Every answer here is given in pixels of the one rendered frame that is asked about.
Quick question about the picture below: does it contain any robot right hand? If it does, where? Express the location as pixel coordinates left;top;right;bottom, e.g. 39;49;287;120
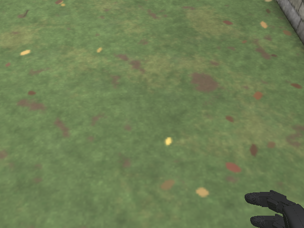
244;190;304;228

